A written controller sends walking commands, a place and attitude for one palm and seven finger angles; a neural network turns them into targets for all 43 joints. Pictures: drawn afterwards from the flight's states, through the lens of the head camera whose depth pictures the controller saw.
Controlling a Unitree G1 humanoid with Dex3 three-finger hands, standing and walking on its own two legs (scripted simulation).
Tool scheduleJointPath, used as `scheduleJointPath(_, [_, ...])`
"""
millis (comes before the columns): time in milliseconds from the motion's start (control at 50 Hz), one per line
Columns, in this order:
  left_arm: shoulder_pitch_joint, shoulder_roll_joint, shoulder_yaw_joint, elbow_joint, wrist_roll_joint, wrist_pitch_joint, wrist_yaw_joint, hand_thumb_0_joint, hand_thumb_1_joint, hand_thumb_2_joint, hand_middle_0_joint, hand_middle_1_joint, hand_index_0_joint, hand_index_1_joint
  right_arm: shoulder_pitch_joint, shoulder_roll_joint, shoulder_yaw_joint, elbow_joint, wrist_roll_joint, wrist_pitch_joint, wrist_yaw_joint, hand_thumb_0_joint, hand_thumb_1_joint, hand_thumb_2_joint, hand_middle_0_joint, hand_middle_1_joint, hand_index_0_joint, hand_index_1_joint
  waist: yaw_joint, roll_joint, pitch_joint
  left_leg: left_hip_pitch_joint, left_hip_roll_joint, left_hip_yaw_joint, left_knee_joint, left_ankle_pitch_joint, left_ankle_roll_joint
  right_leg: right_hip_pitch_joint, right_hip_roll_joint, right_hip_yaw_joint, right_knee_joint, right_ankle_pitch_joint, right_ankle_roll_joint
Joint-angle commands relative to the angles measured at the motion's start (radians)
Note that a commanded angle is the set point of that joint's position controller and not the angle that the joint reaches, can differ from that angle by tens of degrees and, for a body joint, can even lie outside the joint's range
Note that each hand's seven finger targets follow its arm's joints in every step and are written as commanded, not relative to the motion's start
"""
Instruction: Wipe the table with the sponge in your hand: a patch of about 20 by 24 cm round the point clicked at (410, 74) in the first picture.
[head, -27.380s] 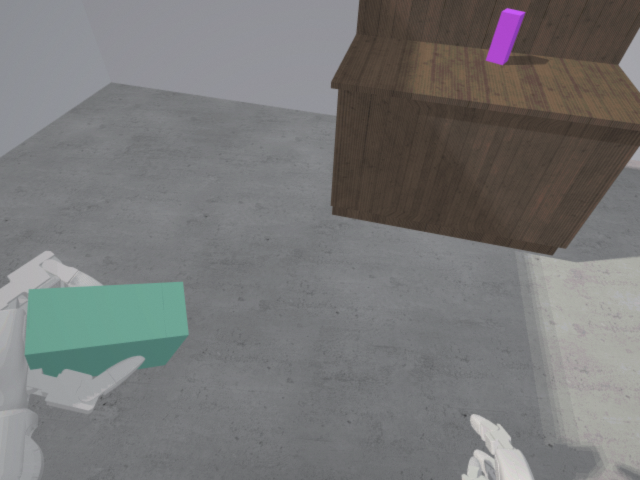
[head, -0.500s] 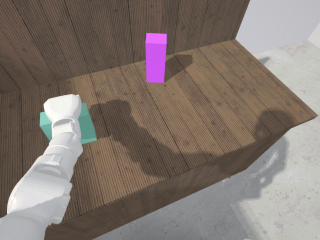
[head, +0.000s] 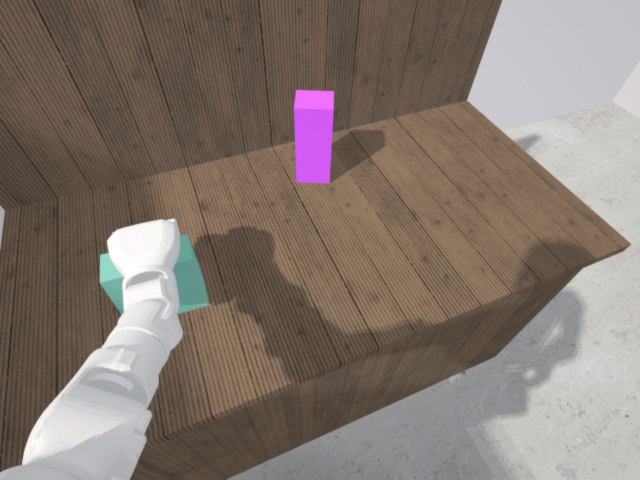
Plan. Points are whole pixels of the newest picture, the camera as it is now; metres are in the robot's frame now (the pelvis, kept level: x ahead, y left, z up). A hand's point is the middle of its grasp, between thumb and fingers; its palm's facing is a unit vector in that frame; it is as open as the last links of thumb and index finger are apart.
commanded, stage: wipe back along the middle lane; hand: left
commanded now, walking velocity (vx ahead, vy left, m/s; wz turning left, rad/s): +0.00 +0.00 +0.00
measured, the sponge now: (162, 289) +0.39 +0.26 -0.04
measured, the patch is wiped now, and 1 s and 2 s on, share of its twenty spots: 0.70 0.75 0.80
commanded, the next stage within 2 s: slide across to the third lane in 1.14 s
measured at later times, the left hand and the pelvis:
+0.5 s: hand (165, 299) +0.35 +0.24 +0.00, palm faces -0.06 -0.02 -1.00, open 9.4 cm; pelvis +0.00 +0.00 +0.00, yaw +1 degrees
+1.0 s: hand (175, 331) +0.30 +0.21 +0.00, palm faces -0.05 -0.04 -1.00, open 9.4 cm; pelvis +0.00 -0.02 +0.01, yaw +0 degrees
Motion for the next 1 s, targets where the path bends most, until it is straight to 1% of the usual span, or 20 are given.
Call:
scheduleJointPath(0, [-0.106, 0.007, -0.008, -0.099, -0.009, 0.011, -0.03, 0.0, 0.1, 1.3, -1.2, -1.6, -1.2, -1.6, -0.061, -0.142, -0.046, -0.131, 0.003, -0.028, -0.004, 0.0, -0.9, -0.9, 0.2, 0.3, 0.2, 0.3, -0.005, -0.07, -0.233, 0.258, 0.069, -0.095, -0.068, 0.387, -0.077, 0.088, -0.025, 0.011, -0.044, 0.296, -0.039])
scheduleJointPath(60, [-0.082, 0.02, -0.009, -0.12, -0.003, 0.041, -0.029, 0.0, 0.1, 1.3, -1.2, -1.6, -1.2, -1.6, -0.081, -0.142, -0.038, -0.14, 0.004, -0.02, -0.007, 0.0, -0.9, -0.9, 0.2, 0.3, 0.2, 0.3, 0.001, -0.081, -0.193, 0.245, 0.062, -0.094, -0.082, 0.343, -0.077, 0.093, -0.024, 0.013, -0.055, 0.274, -0.04])
scheduleJointPath(80, [-0.084, -0.005, -0.033, -0.127, -0.001, 0.05, -0.03, 0.0, 0.1, 1.3, -1.2, -1.6, -1.2, -1.6, -0.093, -0.138, -0.036, -0.146, 0.004, -0.018, -0.009, 0.0, -0.9, -0.9, 0.2, 0.3, 0.2, 0.3, -0.001, -0.069, -0.177, 0.247, 0.061, -0.095, -0.089, 0.333, -0.079, 0.084, -0.024, 0.011, -0.058, 0.255, -0.041])
scheduleJointPath(160, [-0.07, -0.049, -0.059, -0.156, 0.002, 0.071, -0.03, 0.0, 0.1, 1.3, -1.2, -1.6, -1.2, -1.6, -0.112, -0.13, -0.038, -0.154, 0.001, -0.017, -0.008, 0.0, -0.9, -0.9, 0.2, 0.3, 0.2, 0.3, 0.006, -0.059, -0.194, 0.292, 0.066, -0.104, -0.091, 0.344, -0.088, 0.066, -0.02, 0.001, -0.059, 0.223, -0.045])
scheduleJointPath(280, [-0.02, -0.056, -0.068, -0.199, 0.004, 0.094, -0.039, 0.0, 0.1, 1.3, -1.2, -1.6, -1.2, -1.6, -0.143, -0.129, -0.031, -0.171, 0.002, -0.007, -0.013, 0.0, -0.9, -0.9, 0.2, 0.3, 0.2, 0.3, 0.013, -0.088, -0.171, 0.281, 0.059, -0.106, -0.097, 0.329, -0.09, 0.087, -0.021, 0.007, -0.059, 0.225, -0.049])
scheduleJointPath(300, [-0.04, -0.073, -0.077, -0.227, 0.003, 0.092, -0.04, 0.0, 0.1, 1.3, -1.2, -1.6, -1.2, -1.6, -0.154, -0.126, -0.034, -0.175, 0.003, -0.007, -0.012, 0.0, -0.9, -0.9, 0.2, 0.3, 0.2, 0.3, 0.011, -0.063, -0.178, 0.296, 0.064, -0.11, -0.097, 0.35, -0.096, 0.08, -0.022, 0.002, -0.052, 0.228, -0.05])
scheduleJointPath(320, [0.002, -0.081, -0.081, -0.232, 0.0, 0.097, -0.039, 0.0, 0.1, 1.3, -1.2, -1.6, -1.2, -1.6, -0.156, -0.125, -0.034, -0.179, 0.002, -0.007, -0.01, 0.0, -0.9, -0.9, 0.2, 0.3, 0.2, 0.3, 0.022, -0.068, -0.171, 0.302, 0.063, -0.113, -0.097, 0.349, -0.096, 0.079, -0.019, 0.0, -0.055, 0.212, -0.052])
scheduleJointPath(360, [0.02, -0.106, -0.105, -0.253, -0.003, 0.105, -0.043, 0.0, 0.1, 1.3, -1.2, -1.6, -1.2, -1.6, -0.164, -0.121, -0.032, -0.184, 0.002, -0.008, -0.008, 0.0, -0.9, -0.9, 0.2, 0.3, 0.2, 0.3, 0.022, -0.065, -0.183, 0.311, 0.062, -0.108, -0.095, 0.353, -0.093, 0.085, -0.019, 0.003, -0.055, 0.225, -0.052])
scheduleJointPath(400, [0.007, -0.083, -0.086, -0.267, -0.007, 0.11, -0.045, 0.0, 0.1, 1.3, -1.2, -1.6, -1.2, -1.6, -0.172, -0.125, -0.031, -0.185, 0.005, -0.005, -0.009, 0.0, -0.9, -0.9, 0.2, 0.3, 0.2, 0.3, 0.019, -0.073, -0.174, 0.303, 0.062, -0.112, -0.098, 0.351, -0.096, 0.096, -0.02, 0.004, -0.052, 0.232, -0.054])
scheduleJointPath(440, [0.087, -0.074, -0.073, -0.282, -0.014, 0.118, -0.046, 0.0, 0.1, 1.3, -1.2, -1.6, -1.2, -1.6, -0.181, -0.123, -0.027, -0.194, 0.005, -0.008, -0.009, 0.0, -0.9, -0.9, 0.2, 0.3, 0.2, 0.3, 0.039, -0.081, -0.176, 0.294, 0.054, -0.104, -0.098, 0.341, -0.09, 0.124, -0.021, 0.011, -0.056, 0.248, -0.055])
scheduleJointPath(500, [0.08, -0.109, -0.112, -0.328, -0.015, 0.128, -0.053, 0.0, 0.1, 1.3, -1.2, -1.6, -1.2, -1.6, -0.201, -0.12, -0.025, -0.202, 0.009, -0.006, -0.009, 0.0, -0.9, -0.9, 0.2, 0.3, 0.2, 0.3, 0.027, -0.093, -0.156, 0.289, 0.054, -0.105, -0.104, 0.336, -0.089, 0.129, -0.024, 0.013, -0.054, 0.261, -0.053])
scheduleJointPath(520, [0.118, -0.093, -0.099, -0.336, -0.021, 0.134, -0.053, 0.0, 0.1, 1.3, -1.2, -1.6, -1.2, -1.6, -0.206, -0.123, -0.023, -0.209, 0.008, -0.007, -0.01, 0.0, -0.9, -0.9, 0.2, 0.3, 0.2, 0.3, 0.041, -0.088, -0.145, 0.286, 0.053, -0.104, -0.107, 0.323, -0.085, 0.132, -0.021, 0.017, -0.058, 0.244, -0.055])
scheduleJointPath(600, [0.119, -0.104, -0.114, -0.367, -0.02, 0.149, -0.06, 0.0, 0.1, 1.3, -1.2, -1.6, -1.2, -1.6, -0.227, -0.12, -0.018, -0.213, 0.013, -0.009, -0.012, 0.0, -0.9, -0.9, 0.2, 0.3, 0.2, 0.3, 0.039, -0.08, -0.14, 0.287, 0.049, -0.102, -0.116, 0.302, -0.085, 0.142, -0.024, 0.021, -0.06, 0.241, -0.056])
scheduleJointPath(640, [0.181, -0.099, -0.112, -0.378, -0.02, 0.151, -0.063, 0.0, 0.1, 1.3, -1.2, -1.6, -1.2, -1.6, -0.232, -0.119, -0.016, -0.217, 0.012, -0.012, -0.012, 0.0, -0.9, -0.9, 0.2, 0.3, 0.2, 0.3, 0.049, -0.097, -0.143, 0.286, 0.044, -0.098, -0.112, 0.296, -0.078, 0.158, -0.024, 0.031, -0.064, 0.255, -0.057])
scheduleJointPath(700, [0.178, -0.109, -0.126, -0.419, -0.025, 0.153, -0.071, 0.0, 0.1, 1.3, -1.2, -1.6, -1.2, -1.6, -0.245, -0.119, -0.015, -0.224, 0.016, -0.011, -0.012, 0.0, -0.9, -0.9, 0.2, 0.3, 0.2, 0.3, 0.043, -0.102, -0.139, 0.281, 0.043, -0.099, -0.115, 0.29, -0.075, 0.168, -0.027, 0.035, -0.06, 0.267, -0.056])
scheduleJointPath(880, [0.327, -0.099, -0.128, -0.497, -0.027, 0.166, -0.077, 0.0, 0.1, 1.3, -1.2, -1.6, -1.2, -1.6, -0.281, -0.117, -0.006, -0.245, 0.021, -0.017, -0.01, 0.0, -0.9, -0.9, 0.2, 0.3, 0.2, 0.3, 0.065, -0.119, -0.118, 0.274, 0.031, -0.091, -0.115, 0.282, -0.067, 0.204, -0.028, 0.065, -0.064, 0.307, -0.058])
scheduleJointPath(900, [0.299, -0.119, -0.148, -0.518, -0.025, 0.165, -0.081, 0.0, 0.1, 1.3, -1.2, -1.6, -1.2, -1.6, -0.285, -0.117, -0.01, -0.247, 0.021, -0.017, -0.008, 0.0, -0.9, -0.9, 0.2, 0.3, 0.2, 0.3, 0.055, -0.112, -0.117, 0.282, 0.035, -0.094, -0.113, 0.297, -0.069, 0.198, -0.029, 0.059, -0.056, 0.317, -0.057])
scheduleJointPath(920, [0.322, -0.129, -0.163, -0.541, -0.03, 0.166, -0.082, 0.0, 0.1, 1.3, -1.2, -1.6, -1.2, -1.6, -0.287, -0.115, -0.011, -0.256, 0.02, -0.017, -0.006, 0.0, -0.9, -0.9, 0.2, 0.3, 0.2, 0.3, 0.059, -0.105, -0.111, 0.286, 0.034, -0.09, -0.112, 0.289, -0.063, 0.197, -0.026, 0.062, -0.06, 0.305, -0.058])
scheduleJointPath(960, [0.39, -0.098, -0.129, -0.541, -0.029, 0.169, -0.08, 0.0, 0.1, 1.3, -1.2, -1.6, -1.2, -1.6, -0.295, -0.113, -0.007, -0.257, 0.022, -0.02, -0.005, 0.0, -0.9, -0.9, 0.2, 0.3, 0.2, 0.3, 0.075, -0.109, -0.117, 0.279, 0.028, -0.088, -0.111, 0.287, -0.065, 0.218, -0.028, 0.071, -0.058, 0.325, -0.059])
scheduleJointPath(980, [0.392, -0.128, -0.163, -0.556, -0.028, 0.17, -0.083, 0.0, 0.1, 1.3, -1.2, -1.6, -1.2, -1.6, -0.304, -0.111, -0.004, -0.26, 0.021, -0.019, -0.005, 0.0, -0.9, -0.9, 0.2, 0.3, 0.2, 0.3, 0.069, -0.127, -0.114, 0.28, 0.028, -0.086, -0.113, 0.289, -0.063, 0.221, -0.029, 0.074, -0.06, 0.337, -0.057])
